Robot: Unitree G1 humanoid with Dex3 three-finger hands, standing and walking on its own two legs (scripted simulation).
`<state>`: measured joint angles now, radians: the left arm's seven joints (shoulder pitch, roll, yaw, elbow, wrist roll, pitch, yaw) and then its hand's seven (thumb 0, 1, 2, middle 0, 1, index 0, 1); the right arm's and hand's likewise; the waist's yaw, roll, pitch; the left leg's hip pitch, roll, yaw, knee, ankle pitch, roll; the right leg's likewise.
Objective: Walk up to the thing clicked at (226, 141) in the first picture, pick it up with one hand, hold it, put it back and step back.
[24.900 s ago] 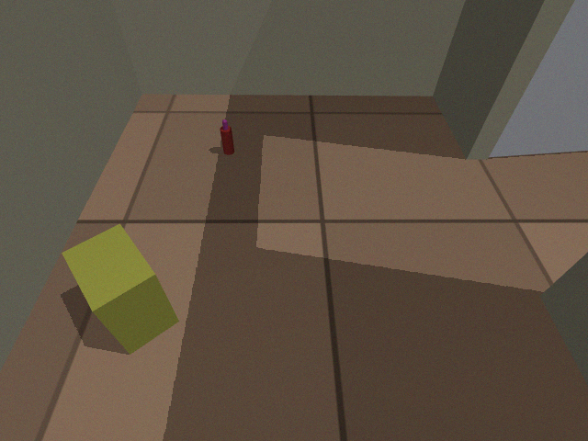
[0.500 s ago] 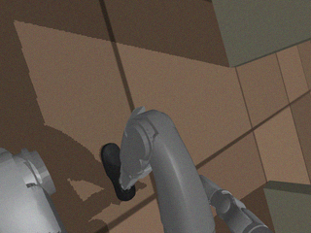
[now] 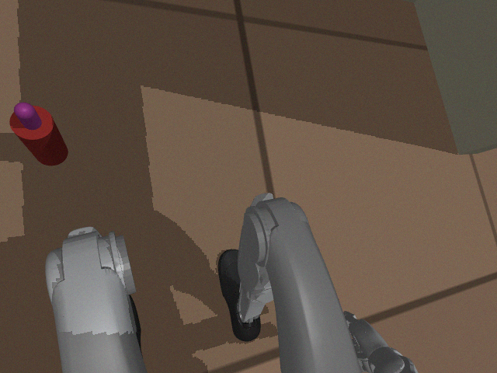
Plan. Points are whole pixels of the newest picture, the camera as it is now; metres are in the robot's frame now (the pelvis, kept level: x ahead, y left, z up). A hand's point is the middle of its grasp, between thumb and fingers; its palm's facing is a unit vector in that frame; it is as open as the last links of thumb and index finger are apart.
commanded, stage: home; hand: left
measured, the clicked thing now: (39, 133) +0.51 +0.26 -0.24
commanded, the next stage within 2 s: none
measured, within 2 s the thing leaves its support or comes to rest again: neither
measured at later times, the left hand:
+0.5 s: hand out of the picture +0.33 +0.32 +0.10, palm faces +0.25 -0.85 -0.47, open 17.2 cm
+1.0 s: hand out of the picture +0.26 +0.22 +0.29, palm faces +0.25 -0.91 -0.33, open 17.3 cm
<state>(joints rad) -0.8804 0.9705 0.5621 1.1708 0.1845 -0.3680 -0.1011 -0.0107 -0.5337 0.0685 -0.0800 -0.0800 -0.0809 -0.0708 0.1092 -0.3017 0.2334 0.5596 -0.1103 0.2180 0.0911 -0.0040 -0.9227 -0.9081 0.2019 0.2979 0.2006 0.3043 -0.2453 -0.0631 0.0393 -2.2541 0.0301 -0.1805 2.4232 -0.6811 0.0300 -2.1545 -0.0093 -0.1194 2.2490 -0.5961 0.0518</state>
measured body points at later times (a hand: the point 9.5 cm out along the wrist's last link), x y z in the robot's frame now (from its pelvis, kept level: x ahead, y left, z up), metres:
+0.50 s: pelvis +0.03 -0.01 +0.20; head +0.20 +0.04 +0.61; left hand +0.31 +0.36 +0.13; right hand +0.23 -0.24 +0.08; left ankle +0.08 +0.12 -0.30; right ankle +0.13 -0.13 -0.30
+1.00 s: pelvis +0.09 -0.01 +0.36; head +0.13 +0.00 +0.81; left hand +0.24 +0.27 +0.31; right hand +0.26 -0.23 +0.27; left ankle +0.08 +0.12 -0.30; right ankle +0.13 -0.13 -0.30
